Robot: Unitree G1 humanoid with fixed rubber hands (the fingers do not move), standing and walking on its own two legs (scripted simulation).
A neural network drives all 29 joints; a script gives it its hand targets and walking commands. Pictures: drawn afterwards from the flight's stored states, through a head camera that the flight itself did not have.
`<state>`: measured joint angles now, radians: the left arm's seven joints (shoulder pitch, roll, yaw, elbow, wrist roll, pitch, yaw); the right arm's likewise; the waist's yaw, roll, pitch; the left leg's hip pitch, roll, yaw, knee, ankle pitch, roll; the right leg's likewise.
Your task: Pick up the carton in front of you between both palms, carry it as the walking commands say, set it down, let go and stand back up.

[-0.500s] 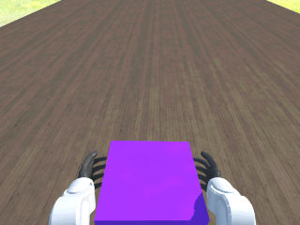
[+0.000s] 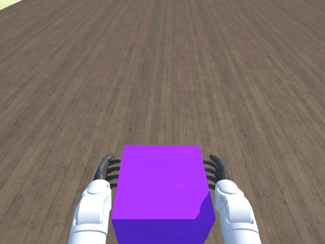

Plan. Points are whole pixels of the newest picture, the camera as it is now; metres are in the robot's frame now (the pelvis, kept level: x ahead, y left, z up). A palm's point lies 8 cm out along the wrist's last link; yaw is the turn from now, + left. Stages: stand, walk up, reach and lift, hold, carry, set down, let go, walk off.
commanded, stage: carry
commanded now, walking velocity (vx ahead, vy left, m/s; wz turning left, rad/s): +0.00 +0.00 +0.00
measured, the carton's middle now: (160, 202) +0.28 +0.00 -0.07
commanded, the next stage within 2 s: hold in 0.50 s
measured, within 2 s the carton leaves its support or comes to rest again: neither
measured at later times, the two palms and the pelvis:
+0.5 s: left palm (105, 179) +0.29 +0.14 +0.04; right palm (225, 179) +0.29 -0.16 +0.04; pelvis +0.00 -0.01 +0.00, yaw +0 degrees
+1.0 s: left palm (107, 183) +0.27 +0.13 +0.05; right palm (236, 191) +0.25 -0.17 +0.05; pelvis -0.02 +0.00 +0.01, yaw -4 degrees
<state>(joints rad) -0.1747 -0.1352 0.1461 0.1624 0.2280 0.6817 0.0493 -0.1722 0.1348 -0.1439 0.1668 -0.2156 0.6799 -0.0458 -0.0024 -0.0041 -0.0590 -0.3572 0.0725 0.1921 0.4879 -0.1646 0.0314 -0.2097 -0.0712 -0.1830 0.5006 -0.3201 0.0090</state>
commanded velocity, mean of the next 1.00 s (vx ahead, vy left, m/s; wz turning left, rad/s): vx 0.00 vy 0.00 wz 0.00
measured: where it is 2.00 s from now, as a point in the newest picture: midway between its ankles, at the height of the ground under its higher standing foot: outside the picture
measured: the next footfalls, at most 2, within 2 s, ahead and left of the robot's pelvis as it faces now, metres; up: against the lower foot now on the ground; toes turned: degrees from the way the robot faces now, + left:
none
